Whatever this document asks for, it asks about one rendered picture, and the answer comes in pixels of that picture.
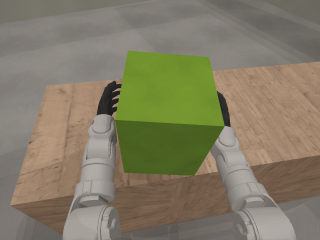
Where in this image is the left robot hand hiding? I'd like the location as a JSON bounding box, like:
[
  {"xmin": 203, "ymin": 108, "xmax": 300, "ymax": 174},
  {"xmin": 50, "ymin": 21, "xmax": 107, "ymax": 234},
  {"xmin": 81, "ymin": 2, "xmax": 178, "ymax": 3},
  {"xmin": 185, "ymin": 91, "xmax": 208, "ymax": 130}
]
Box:
[{"xmin": 96, "ymin": 81, "xmax": 122, "ymax": 116}]

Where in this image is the right robot forearm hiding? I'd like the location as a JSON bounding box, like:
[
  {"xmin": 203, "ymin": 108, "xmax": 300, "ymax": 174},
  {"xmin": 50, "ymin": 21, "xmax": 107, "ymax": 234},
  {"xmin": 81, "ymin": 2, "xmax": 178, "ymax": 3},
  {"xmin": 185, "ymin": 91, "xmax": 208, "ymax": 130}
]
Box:
[{"xmin": 210, "ymin": 126, "xmax": 297, "ymax": 240}]

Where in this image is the left robot forearm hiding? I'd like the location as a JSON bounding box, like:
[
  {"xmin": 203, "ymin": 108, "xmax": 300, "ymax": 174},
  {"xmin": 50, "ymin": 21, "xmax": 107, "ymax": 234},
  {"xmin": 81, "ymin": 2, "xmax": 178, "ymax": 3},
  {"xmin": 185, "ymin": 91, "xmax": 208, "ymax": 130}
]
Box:
[{"xmin": 62, "ymin": 114, "xmax": 117, "ymax": 240}]

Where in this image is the carton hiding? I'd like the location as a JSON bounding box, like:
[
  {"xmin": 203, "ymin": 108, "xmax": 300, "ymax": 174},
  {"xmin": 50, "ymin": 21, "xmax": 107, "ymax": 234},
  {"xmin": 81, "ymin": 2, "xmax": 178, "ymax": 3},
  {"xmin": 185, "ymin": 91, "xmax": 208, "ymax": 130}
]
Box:
[{"xmin": 115, "ymin": 50, "xmax": 225, "ymax": 176}]

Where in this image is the right robot upper arm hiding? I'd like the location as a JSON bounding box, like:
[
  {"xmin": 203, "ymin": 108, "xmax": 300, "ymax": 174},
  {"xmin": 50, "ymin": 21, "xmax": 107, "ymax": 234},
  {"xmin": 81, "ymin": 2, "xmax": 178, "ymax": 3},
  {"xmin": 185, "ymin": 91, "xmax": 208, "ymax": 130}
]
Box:
[{"xmin": 232, "ymin": 206, "xmax": 296, "ymax": 240}]

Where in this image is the right robot hand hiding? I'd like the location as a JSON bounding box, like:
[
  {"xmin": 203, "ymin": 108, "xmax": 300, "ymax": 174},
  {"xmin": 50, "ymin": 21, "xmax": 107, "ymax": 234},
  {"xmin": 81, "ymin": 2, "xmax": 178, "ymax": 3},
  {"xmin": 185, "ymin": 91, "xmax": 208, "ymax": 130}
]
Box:
[{"xmin": 217, "ymin": 91, "xmax": 231, "ymax": 127}]

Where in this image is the pedestal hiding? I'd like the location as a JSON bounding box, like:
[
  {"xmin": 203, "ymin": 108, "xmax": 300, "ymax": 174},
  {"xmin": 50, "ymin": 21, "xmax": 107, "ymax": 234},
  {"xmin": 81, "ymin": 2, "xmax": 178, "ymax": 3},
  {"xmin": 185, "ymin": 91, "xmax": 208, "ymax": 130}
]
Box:
[{"xmin": 10, "ymin": 61, "xmax": 320, "ymax": 235}]

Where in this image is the left robot upper arm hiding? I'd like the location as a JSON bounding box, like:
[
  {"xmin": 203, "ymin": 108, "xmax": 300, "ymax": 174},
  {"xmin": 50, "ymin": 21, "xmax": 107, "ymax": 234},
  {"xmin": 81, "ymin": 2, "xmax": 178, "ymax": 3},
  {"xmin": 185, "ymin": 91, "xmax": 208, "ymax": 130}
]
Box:
[{"xmin": 63, "ymin": 205, "xmax": 122, "ymax": 240}]

